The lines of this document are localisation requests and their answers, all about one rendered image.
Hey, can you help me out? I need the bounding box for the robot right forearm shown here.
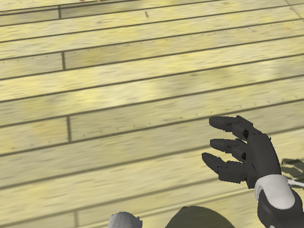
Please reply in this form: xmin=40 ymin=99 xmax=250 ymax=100
xmin=254 ymin=174 xmax=304 ymax=228

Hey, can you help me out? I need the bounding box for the robot right hand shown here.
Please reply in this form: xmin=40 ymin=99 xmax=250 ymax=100
xmin=201 ymin=115 xmax=283 ymax=189

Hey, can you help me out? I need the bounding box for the left robot thigh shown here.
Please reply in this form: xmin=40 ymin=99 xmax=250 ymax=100
xmin=107 ymin=212 xmax=143 ymax=228

